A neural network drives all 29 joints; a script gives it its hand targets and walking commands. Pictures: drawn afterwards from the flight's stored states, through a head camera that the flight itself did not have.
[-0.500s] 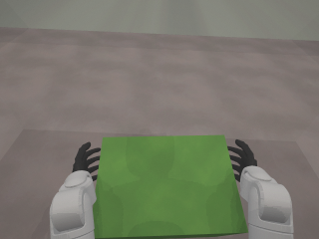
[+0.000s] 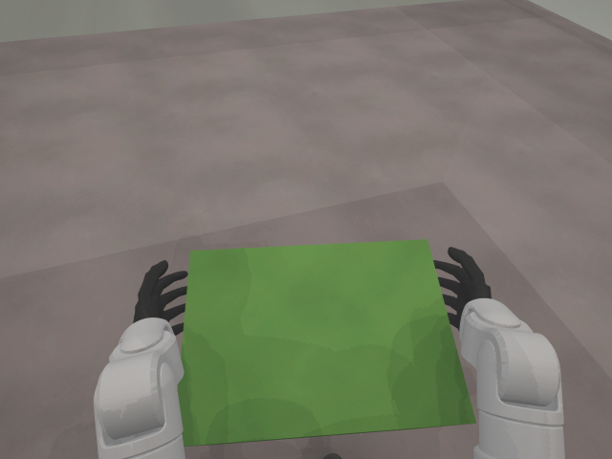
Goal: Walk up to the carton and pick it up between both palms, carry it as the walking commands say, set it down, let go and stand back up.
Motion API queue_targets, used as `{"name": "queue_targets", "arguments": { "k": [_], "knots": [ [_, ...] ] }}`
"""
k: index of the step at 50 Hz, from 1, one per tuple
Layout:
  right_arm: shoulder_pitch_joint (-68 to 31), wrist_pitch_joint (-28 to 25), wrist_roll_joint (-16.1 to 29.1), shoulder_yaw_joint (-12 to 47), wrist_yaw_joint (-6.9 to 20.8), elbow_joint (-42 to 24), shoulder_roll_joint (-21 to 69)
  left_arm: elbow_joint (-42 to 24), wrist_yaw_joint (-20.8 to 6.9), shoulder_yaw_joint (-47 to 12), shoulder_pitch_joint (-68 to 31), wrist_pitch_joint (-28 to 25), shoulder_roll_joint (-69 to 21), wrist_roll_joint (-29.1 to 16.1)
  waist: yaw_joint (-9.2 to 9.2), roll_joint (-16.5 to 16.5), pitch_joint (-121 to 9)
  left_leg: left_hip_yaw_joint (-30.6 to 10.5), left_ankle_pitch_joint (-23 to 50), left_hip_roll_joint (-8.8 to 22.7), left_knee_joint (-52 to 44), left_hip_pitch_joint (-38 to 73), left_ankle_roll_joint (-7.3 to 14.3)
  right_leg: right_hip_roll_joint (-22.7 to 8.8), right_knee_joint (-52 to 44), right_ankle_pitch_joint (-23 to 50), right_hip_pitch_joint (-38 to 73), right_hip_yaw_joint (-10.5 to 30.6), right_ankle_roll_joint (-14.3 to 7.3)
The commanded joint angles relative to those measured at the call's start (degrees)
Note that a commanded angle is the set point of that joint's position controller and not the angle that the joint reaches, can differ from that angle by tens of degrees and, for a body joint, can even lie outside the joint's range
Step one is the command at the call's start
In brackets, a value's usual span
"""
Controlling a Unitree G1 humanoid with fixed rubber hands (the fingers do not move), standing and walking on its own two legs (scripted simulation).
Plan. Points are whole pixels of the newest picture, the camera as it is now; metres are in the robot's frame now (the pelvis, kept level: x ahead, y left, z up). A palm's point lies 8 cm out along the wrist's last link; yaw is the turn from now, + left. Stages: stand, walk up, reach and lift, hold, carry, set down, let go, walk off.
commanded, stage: carry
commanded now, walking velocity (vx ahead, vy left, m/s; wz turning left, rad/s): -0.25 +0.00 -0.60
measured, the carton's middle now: (313, 350) +0.28 +0.00 -0.02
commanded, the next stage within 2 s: none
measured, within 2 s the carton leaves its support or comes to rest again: neither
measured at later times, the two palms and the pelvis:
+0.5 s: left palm out of the picture +0.12 +0.04 +0.07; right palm out of the picture -0.01 -0.30 +0.07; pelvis -0.19 -0.03 +0.00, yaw -20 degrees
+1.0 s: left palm out of the picture -0.04 +0.07 +0.10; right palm out of the picture -0.21 -0.25 +0.12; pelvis -0.37 +0.03 +0.02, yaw -26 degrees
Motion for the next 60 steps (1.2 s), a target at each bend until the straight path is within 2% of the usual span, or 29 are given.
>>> {"name": "queue_targets", "arguments": {
  "k": [1,3,4,8,13,16,17,18,19,21,23,25,31,35,36,37,38,39,40,44,45,46,47,49,53,55,57,58,60],
  "knots": [
    [-24.4,0.0,22.4,40.8,17.9,-4.2,52.1,-4.5,-20.6,-46.7,-32.8,2.1,-49.1,-30.0,0.42,25.9,-12.8,-21.5,19.6,33.7,-15.1,4.8,12.4,1.2,31.5,-30.4,-7.8,-8.7,1.9],
    [-22.6,0.6,22.2,41.0,16.8,-5.1,51.0,-0.6,-21.0,-46.3,-26.3,1.7,-48.0,-30.2,1.11,8.4,-9.8,-9.6,19.2,27.1,-14.3,-3.7,10.6,-2.0,47.1,-22.5,-3.3,-5.7,-0.6],
    [-24.3,-0.1,21.3,40.9,16.9,-7.2,50.0,-0.7,-20.7,-47.0,-27.4,1.1,-48.8,-29.9,1.3,9.8,-9.8,-3.5,21.3,21.0,-12.0,-1.8,8.0,-1.2,47.0,-19.5,-3.1,-6.3,-0.6],
    [-23.8,-0.1,22.0,41.4,16.1,-10.6,47.7,-1.1,-19.8,-47.5,-24.3,1.5,-45.7,-30.2,0.8,13.5,-12.7,0.5,43.2,19.3,-3.7,12.5,6.8,-1.4,31.5,-19.1,-2.1,-12.3,2.0],
    [-19.1,0.9,20.5,40.9,15.8,-4.3,47.3,1.6,-19.9,-47.3,-28.2,2.0,-47.3,-32.7,-0.83,22.8,-14.8,-2.3,54.1,25.2,-0.2,15.0,7.8,-0.9,11.3,-21.7,6.3,-15.9,1.2],
    [-18.5,1.1,19.3,41.6,16.3,-4.3,45.0,5.9,-21.2,-43.1,-19.7,2.5,-44.7,-28.7,0.92,4.7,-12.2,1.8,20.6,21.1,8.7,-2.8,-0.8,-7.4,-6.2,-3.8,22.6,-7.5,-0.5],
    [-19.5,0.9,19.1,42.1,16.2,-3.4,45.1,8.1,-21.2,-43.3,-20.9,2.8,-46.8,-29.7,0.92,-6.7,-10.4,2.5,-13.1,16.9,18.3,-17.4,-3.5,-16.9,-4.7,19.6,28.9,3.7,-2.1],
    [-20.5,1.2,20.4,43.5,16.9,-2.3,48.2,4.3,-20.8,-43.6,-22.5,1.3,-43.3,-28.5,1.28,-19.6,-8.7,0.6,-21.3,11.2,27.0,-23.8,-4.7,-26.3,-0.8,49.2,24.4,12.4,-11.4],
    [-27.8,0.1,22.8,44.8,17.1,-6.6,49.6,6.1,-21.1,-43.8,-22.2,1.7,-46.5,-28.8,1.7,-9.5,-12.5,-2.8,-16.7,10.3,33.5,-20.8,-4.6,-23.6,0.4,50.7,23.8,7.2,-12.9],
    [-28.8,-0.1,25.8,44.3,18.0,-3.9,52.1,3.0,-20.3,-42.9,-24.7,1.3,-48.5,-28.6,0.74,-3.7,-13.3,-4.8,-6.2,9.3,38.5,-16.6,-3.6,-18.2,-3.5,24.9,16.6,1.7,-9.7],
    [-33.5,-1.3,27.7,47.0,17.3,-10.9,53.5,-0.2,-20.1,-42.5,-26.9,0.6,-51.7,-28.8,0.87,-6.0,-14.8,-2.6,-2.5,9.2,37.5,-17.4,-4.2,-15.7,-0.2,26.1,19.2,-2.9,-9.1],
    [-28.7,-0.1,28.1,45.1,18.1,-5.7,54.2,-4.0,-18.2,-44.0,-30.0,0.6,-50.8,-29.1,0.73,-0.7,-17.7,-2.8,-3.8,7.4,34.3,-16.9,-4.0,-16.3,-1.2,20.0,23.0,2.8,-9.8],
    [-26.0,1.3,26.4,44.1,18.1,-4.6,50.7,-1.6,-19.3,-44.6,-25.7,1.8,-48.3,-28.1,1.62,-4.1,-16.3,-3.2,-13.0,1.6,19.7,-9.7,-3.3,-17.0,-11.2,1.5,19.0,16.0,-10.1],
    [-26.0,0.9,25.9,44.1,17.3,-6.1,52.3,-1.2,-20.4,-43.9,-24.9,2.7,-47.9,-28.5,0.88,-9.8,-16.5,0.8,-8.5,-0.6,-6.2,8.2,-2.1,-10.5,-16.3,-9.1,15.2,7.8,-0.6],
    [-22.1,1.0,23.8,42.0,16.9,-3.8,49.5,0.0,-20.0,-43.7,-23.0,2.6,-44.4,-26.9,0.23,-8.5,-17.1,-1.1,-7.5,2.1,-15.0,19.1,-0.1,-6.5,-15.7,-11.2,7.5,4.7,3.3],
    [-23.1,0.1,23.8,41.9,17.4,-3.7,52.8,-2.0,-20.4,-45.5,-29.3,2.5,-48.6,-29.3,-2.0,19.2,-18.4,-22.9,-8.8,22.7,-20.2,18.2,8.4,5.0,10.0,-18.9,-1.5,-10.6,6.1],
    [-24.8,-0.6,23.4,40.8,17.6,-7.1,52.0,-6.8,-20.8,-46.9,-30.3,1.5,-47.1,-30.6,0.17,23.9,-14.2,-22.4,0.1,35.4,-20.0,0.8,14.8,1.3,36.1,-30.3,-4.5,-9.4,2.6],
    [-25.9,0.4,23.6,41.2,17.1,-4.7,53.0,-1.3,-20.7,-46.4,-31.4,2.0,-47.0,-30.2,0.73,12.3,-8.1,-17.3,6.8,32.1,-18.8,-8.2,14.8,-1.4,46.3,-26.4,-1.5,-4.1,0.4],
    [-26.3,0.6,23.8,41.9,16.9,-6.8,53.1,-3.0,-20.9,-47.3,-29.4,1.4,-49.1,-31.1,2.27,7.2,-7.7,-9.1,11.3,27.9,-17.0,-11.2,9.4,-2.0,50.8,-20.7,0.7,-2.4,-1.2],
    [-19.5,1.1,21.9,39.8,17.1,-4.5,46.4,0.9,-19.1,-47.7,-26.1,2.0,-47.0,-29.9,0.63,9.4,-13.4,-12.0,42.9,19.4,-6.3,15.3,5.0,-1.6,37.1,-19.2,-5.4,-6.9,1.0],
    [-21.6,0.6,24.1,40.4,17.2,-6.8,47.9,-0.8,-18.2,-48.6,-25.4,1.5,-46.2,-30.0,0.4,15.2,-17.5,-13.0,47.2,20.0,-5.3,19.3,6.0,-2.3,32.2,-20.2,-3.5,-8.6,2.3],
    [-22.6,1.0,24.4,40.1,17.6,-6.8,46.6,-1.8,-17.6,-50.1,-28.9,2.0,-48.1,-30.5,0.29,20.9,-15.6,-13.1,43.6,19.1,-6.5,18.5,4.8,-2.1,27.0,-22.9,-0.9,-9.8,3.0],
    [-23.5,0.7,25.0,41.4,17.8,-10.3,45.4,-0.4,-17.4,-48.8,-26.9,2.0,-48.1,-29.7,-0.52,17.5,-14.7,-16.6,44.4,20.1,-7.6,15.5,4.7,-1.8,23.4,-25.2,1.6,-11.1,2.6],
    [-21.8,2.2,23.8,39.9,18.5,-4.5,42.8,4.2,-16.9,-47.2,-24.4,2.7,-45.9,-28.5,-0.9,21.2,-10.6,-19.6,15.5,18.6,-12.5,6.1,3.5,-1.1,17.4,-26.8,6.4,-12.1,2.3],
    [-22.6,3.4,25.9,41.7,19.5,-4.0,45.2,6.6,-16.5,-45.0,-20.8,3.0,-48.9,-27.9,0.17,21.5,-15.9,-18.4,17.8,16.5,-9.3,8.7,3.5,-0.5,-6.6,-21.6,15.1,-12.3,0.2],
    [-24.9,2.4,25.1,43.1,19.4,-5.0,47.7,4.5,-17.0,-45.3,-25.1,2.2,-49.7,-28.9,0.48,16.2,-14.4,-10.8,9.7,10.2,-5.3,-3.3,-2.2,-3.9,-13.7,-15.6,26.5,-13.3,-1.2],
    [-24.6,2.4,24.0,43.1,19.2,-4.8,48.4,0.7,-17.9,-45.6,-25.4,1.6,-48.1,-28.3,1.31,-11.0,-11.8,-2.0,-10.4,3.5,16.9,-19.3,-4.6,-27.6,-20.7,-22.5,18.8,8.4,-10.3],
    [-30.6,1.9,24.8,44.9,19.1,-8.9,50.4,0.0,-18.5,-45.7,-29.1,1.6,-50.4,-29.6,1.59,-10.1,-7.7,-8.3,-5.7,6.8,20.9,-17.4,-3.8,-23.0,-15.6,-1.1,16.2,-1.7,-10.8],
    [-32.6,1.8,27.5,45.5,18.2,-6.2,52.6,1.2,-19.0,-45.2,-29.4,1.7,-50.7,-31.4,0.41,-3.7,-10.3,-4.1,-0.4,4.8,24.6,-11.0,-3.3,-16.1,-9.4,9.6,15.5,-10.0,-8.5]
  ]
}}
